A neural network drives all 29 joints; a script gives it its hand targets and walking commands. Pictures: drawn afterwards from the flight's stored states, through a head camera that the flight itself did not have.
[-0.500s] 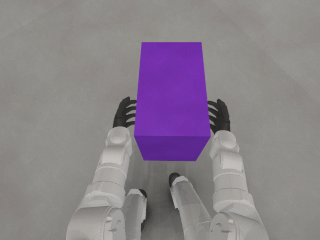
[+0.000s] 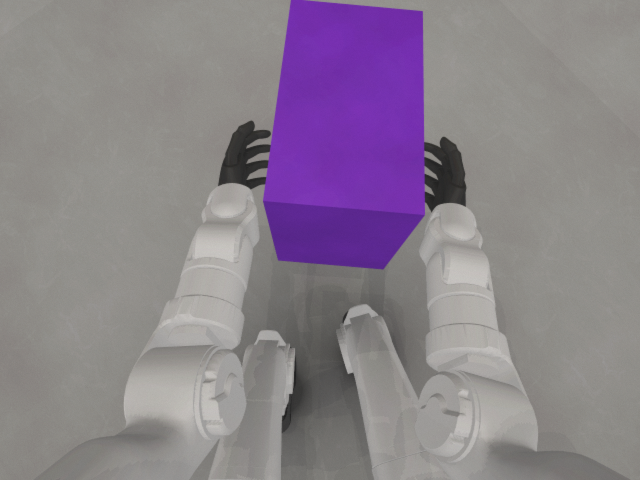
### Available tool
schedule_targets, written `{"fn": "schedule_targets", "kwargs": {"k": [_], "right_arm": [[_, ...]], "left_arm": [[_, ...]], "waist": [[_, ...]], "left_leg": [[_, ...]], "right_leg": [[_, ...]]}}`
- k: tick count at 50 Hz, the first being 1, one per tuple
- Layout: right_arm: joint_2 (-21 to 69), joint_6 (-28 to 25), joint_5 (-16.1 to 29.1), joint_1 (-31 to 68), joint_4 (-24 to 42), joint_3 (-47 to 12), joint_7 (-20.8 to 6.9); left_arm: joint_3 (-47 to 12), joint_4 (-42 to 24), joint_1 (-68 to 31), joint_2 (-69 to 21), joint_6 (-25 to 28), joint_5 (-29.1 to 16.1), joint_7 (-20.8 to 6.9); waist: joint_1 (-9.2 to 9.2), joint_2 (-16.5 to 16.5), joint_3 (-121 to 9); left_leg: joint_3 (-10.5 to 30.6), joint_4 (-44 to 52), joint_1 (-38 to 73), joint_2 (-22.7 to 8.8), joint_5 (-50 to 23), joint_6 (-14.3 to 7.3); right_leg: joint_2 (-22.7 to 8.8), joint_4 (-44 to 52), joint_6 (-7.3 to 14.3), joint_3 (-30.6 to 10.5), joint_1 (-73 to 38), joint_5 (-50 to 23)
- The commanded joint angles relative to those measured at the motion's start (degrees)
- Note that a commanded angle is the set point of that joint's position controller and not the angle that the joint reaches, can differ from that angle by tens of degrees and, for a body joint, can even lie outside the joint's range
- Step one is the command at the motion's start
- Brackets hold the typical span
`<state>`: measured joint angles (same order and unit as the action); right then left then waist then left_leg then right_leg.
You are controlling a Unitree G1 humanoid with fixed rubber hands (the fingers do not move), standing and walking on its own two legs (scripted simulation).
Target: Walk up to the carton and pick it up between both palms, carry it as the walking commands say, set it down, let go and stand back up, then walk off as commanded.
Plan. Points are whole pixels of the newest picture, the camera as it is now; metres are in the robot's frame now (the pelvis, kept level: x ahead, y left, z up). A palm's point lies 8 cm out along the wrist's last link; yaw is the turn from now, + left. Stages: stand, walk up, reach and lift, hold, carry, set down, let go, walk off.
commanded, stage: set down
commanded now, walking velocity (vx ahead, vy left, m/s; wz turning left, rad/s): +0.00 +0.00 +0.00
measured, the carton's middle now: (342, 149) +0.51 -0.09 -0.17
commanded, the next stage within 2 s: none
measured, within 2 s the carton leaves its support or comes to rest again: neither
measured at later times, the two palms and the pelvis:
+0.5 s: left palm (247, 175) +0.49 +0.05 -0.18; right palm (424, 188) +0.43 -0.20 -0.18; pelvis +0.01 +0.01 -0.06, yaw +2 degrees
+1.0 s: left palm (261, 178) +0.51 +0.04 -0.26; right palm (414, 191) +0.45 -0.21 -0.27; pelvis -0.04 +0.01 -0.14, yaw +3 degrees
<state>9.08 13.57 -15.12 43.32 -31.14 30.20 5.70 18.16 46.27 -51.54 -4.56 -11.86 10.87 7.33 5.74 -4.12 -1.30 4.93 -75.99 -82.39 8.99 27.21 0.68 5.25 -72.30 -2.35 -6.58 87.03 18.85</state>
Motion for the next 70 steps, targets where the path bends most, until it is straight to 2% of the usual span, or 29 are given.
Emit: {"fn": "schedule_targets", "kwargs": {"k": [1,5,9,11,12,15,19,20,21,22,23,24,26,28,29,32,33,36,42,45,46,50,53,57,61,63,64,66,70], "right_arm": [[51.29,0.77,7.47,44.82,1.39,-38.70,-11.20],[48.65,2.18,6.65,44.51,-1.12,-36.64,-10.84],[51.34,2.77,7.73,46.89,-1.38,-35.23,-12.41],[50.51,3.31,6.84,44.69,-3.64,-32.36,-13.09],[50.66,3.36,6.20,44.18,-5.54,-31.11,-13.76],[50.37,2.64,7.31,43.49,-4.61,-30.93,-14.70],[45.53,1.49,5.77,38.78,-8.21,-28.29,-15.49],[46.80,1.10,6.29,40.38,-8.17,-27.86,-15.54],[46.88,0.12,6.56,39.50,-4.71,-29.74,-15.09],[46.28,-0.62,8.65,44.74,0.00,-33.09,-14.60],[46.14,-0.60,9.00,43.02,-0.32,-33.38,-14.19],[46.66,-0.95,10.08,43.99,0.94,-35.89,-14.15],[44.49,-0.76,8.94,42.23,-0.94,-33.30,-13.50],[43.53,-1.21,9.82,44.47,-0.48,-34.48,-13.54],[41.48,-0.80,9.26,47.60,2.32,-35.47,-12.87],[39.64,-0.59,10.24,47.51,2.51,-35.67,-12.39],[38.69,-0.79,11.73,53.31,3.97,-34.60,-12.35],[37.90,0.74,8.95,53.70,-2.92,-30.50,-12.86],[37.62,2.27,11.16,61.66,-2.00,-29.45,-13.55],[35.96,3.08,8.14,63.70,-6.76,-25.50,-13.92],[37.54,2.47,10.06,68.32,-1.58,-28.40,-14.20],[34.13,3.89,10.24,71.38,-1.71,-26.53,-14.04],[34.30,3.89,12.73,77.58,-1.25,-28.53,-14.14],[33.38,4.57,11.52,75.56,-1.93,-28.52,-14.06],[36.91,4.98,14.42,76.15,0.59,-31.90,-14.88],[33.81,4.50,17.78,80.00,8.16,-35.98,-13.97],[36.35,4.94,21.23,83.32,11.29,-39.82,-13.58],[36.40,4.82,22.85,84.26,14.09,-42.05,-13.12],[33.22,3.84,22.59,86.26,9.33,-41.33,-11.55]], "left_arm": [[-24.71,-4.89,-43.68,-50.54,3.38,-5.97,-12.08],[-26.33,-0.91,-45.36,-53.61,1.05,-7.58,-13.03],[-24.15,1.28,-43.50,-54.04,0.45,-6.20,-12.69],[-23.82,2.36,-42.15,-57.69,-0.19,-5.96,-12.18],[-22.38,2.49,-42.14,-55.84,-0.34,-4.67,-12.52],[-24.10,-1.54,-45.46,-54.58,1.27,-5.68,-11.62],[-25.65,-0.49,-41.74,-55.01,2.10,-6.30,-9.93],[-23.37,-0.32,-41.50,-52.62,2.98,-5.70,-9.80],[-26.68,-4.63,-42.48,-53.53,3.87,-7.14,-9.35],[-26.19,-5.78,-43.37,-52.55,4.04,-7.03,-8.79],[-27.58,-5.32,-40.72,-54.60,4.65,-7.91,-9.04],[-27.36,-4.63,-42.63,-52.25,4.83,-8.49,-8.21],[-28.57,-3.31,-41.13,-51.91,4.61,-8.84,-8.03],[-28.56,-5.14,-45.06,-48.81,4.90,-8.86,-7.67],[-28.49,-6.13,-47.16,-48.90,4.70,-9.56,-7.80],[-30.89,-9.06,-51.39,-47.93,4.19,-10.46,-7.31],[-30.21,-6.73,-50.92,-47.60,3.25,-10.48,-7.09],[-26.96,-3.26,-53.39,-46.92,2.03,-8.90,-7.18],[-25.53,-5.01,-63.47,-45.03,0.15,-9.83,-7.01],[-21.34,0.53,-63.25,-44.16,-0.79,-7.87,-7.43],[-22.12,-1.15,-64.54,-44.77,-0.69,-8.00,-7.25],[-20.13,0.98,-68.59,-43.95,-2.11,-9.65,-8.52],[-18.09,2.94,-69.89,-40.96,-2.16,-10.15,-8.43],[-21.11,1.11,-71.21,-42.65,-2.51,-11.90,-10.03],[-21.48,-0.82,-71.51,-39.27,-2.55,-11.21,-10.42],[-27.50,-4.59,-73.12,-41.25,-3.01,-15.21,-10.41],[-27.89,-7.82,-73.89,-38.21,-2.73,-15.35,-9.94],[-28.91,-11.88,-75.46,-37.42,-2.08,-16.65,-9.40],[-27.26,-9.65,-76.91,-37.23,-1.76,-16.80,-8.96]], "waist": [[2.23,8.42,-62.84],[4.89,4.95,-63.49],[2.34,4.44,-65.00],[4.48,0.73,-63.16],[2.20,0.10,-58.00],[5.88,-0.75,-64.72],[6.71,-4.05,-60.48],[4.89,-1.99,-58.47],[7.82,-1.79,-65.92],[3.09,-3.52,-68.75],[5.82,1.46,-67.55],[3.86,0.86,-70.63],[7.56,2.34,-67.21],[4.91,2.05,-68.30],[7.36,4.51,-70.59],[7.80,0.99,-75.59],[5.09,-0.84,-76.94],[8.04,0.51,-69.80],[6.52,-3.65,-71.93],[8.30,-0.55,-64.79],[6.21,1.21,-68.48],[8.47,-0.61,-72.80],[6.18,1.39,-72.58],[9.10,2.89,-79.17],[3.78,2.79,-88.21],[7.06,2.89,-98.44],[2.94,2.35,-103.77],[3.64,8.01,-103.46],[4.28,8.01,-88.68]], "left_leg": [[-4.17,1.67,3.87,3.49,-1.94,-0.09],[-4.04,0.84,3.44,3.59,-1.82,0.88],[-4.09,-0.67,5.81,3.70,-3.78,0.32],[-4.19,-0.73,7.02,3.78,-4.64,0.90],[-4.64,-0.79,3.21,4.01,-4.31,0.81],[-3.54,-3.26,4.30,4.04,-10.15,0.82],[-2.62,-4.07,4.68,3.95,-16.73,1.90],[-2.45,-4.27,5.06,4.42,-16.90,1.40],[-3.23,-6.68,4.16,4.28,-18.97,2.10],[-3.60,-7.10,3.40,5.03,-21.02,1.72],[-3.44,-7.47,0.33,5.09,-23.55,1.50],[-3.86,-7.96,0.48,5.39,-20.77,1.25],[-3.10,-7.95,-1.59,4.97,-20.98,0.88],[-4.26,-8.91,-4.05,5.49,-18.70,1.71],[-3.98,-10.71,-4.79,5.40,-17.05,1.34],[-4.08,-12.22,-1.55,4.74,-16.75,1.61],[-4.97,-11.94,0.31,5.53,-15.33,1.73],[-4.92,-13.33,-1.52,4.60,-7.07,2.06],[-6.37,-15.60,-1.29,4.42,-3.70,1.56],[-6.21,-15.80,-5.87,4.47,2.28,1.37],[-6.57,-17.53,-5.01,4.69,-1.32,0.84],[-7.04,-20.39,-5.09,4.01,-0.32,0.82],[-7.99,-22.29,-8.03,4.15,-0.48,0.41],[-8.67,-24.21,-7.43,4.71,-2.84,0.61],[-9.71,-27.60,-3.55,4.12,-8.34,0.87],[-9.22,-29.49,-1.31,3.72,-13.16,1.10],[-10.18,-30.76,0.68,4.09,-16.15,0.59],[-9.36,-31.28,-3.00,4.49,-16.13,-0.31],[-8.97,-31.31,-9.83,4.57,-13.65,0.05]], "right_leg": [[2.62,0.33,-1.76,4.33,-44.81,-5.33],[2.35,-2.73,-1.33,6.80,-41.56,-6.25],[2.29,-5.32,-1.47,7.64,-36.51,-7.61],[2.60,-6.32,-0.61,8.95,-33.47,-9.13],[2.84,-7.03,-0.50,8.73,-30.09,-9.91],[3.05,-8.76,-0.95,8.60,-30.57,-16.16],[3.01,-11.29,0.06,9.59,-21.85,-20.65],[2.91,-11.19,-0.47,9.03,-21.05,-20.28],[3.12,-11.42,-0.20,8.65,-25.53,-24.36],[2.81,-13.33,-0.51,7.91,-26.80,-26.37],[3.03,-12.89,-0.91,7.71,-30.54,-31.47],[3.21,-13.81,-1.05,7.47,-31.95,-29.41],[2.98,-14.57,-2.01,8.42,-29.20,-30.05],[2.90,-15.02,-1.83,7.80,-29.18,-28.02],[2.85,-15.91,-2.04,8.21,-31.22,-26.84],[2.71,-17.72,-1.96,8.43,-28.42,-25.11],[2.52,-18.25,-1.80,9.22,-26.69,-21.99],[2.02,-18.09,-1.56,10.26,-20.89,-12.56],[2.00,-20.79,-1.15,10.57,-17.73,-9.47],[1.21,-22.00,-1.20,11.64,-14.09,-3.65],[1.73,-22.98,-1.38,11.39,-15.72,-7.51],[0.57,-24.50,-1.24,11.10,-18.71,-5.50],[0.11,-24.81,-1.58,9.39,-20.23,-5.09],[0.84,-27.99,-1.49,11.89,-24.56,-10.12],[0.52,-29.95,-1.38,10.10,-29.48,-17.32],[0.65,-32.38,-1.13,10.82,-37.73,-26.11],[0.49,-33.76,-2.03,9.52,-41.56,-30.51],[1.09,-34.68,-2.64,9.55,-42.99,-33.90],[0.63,-34.63,-2.27,8.44,-35.91,-31.14]]}}
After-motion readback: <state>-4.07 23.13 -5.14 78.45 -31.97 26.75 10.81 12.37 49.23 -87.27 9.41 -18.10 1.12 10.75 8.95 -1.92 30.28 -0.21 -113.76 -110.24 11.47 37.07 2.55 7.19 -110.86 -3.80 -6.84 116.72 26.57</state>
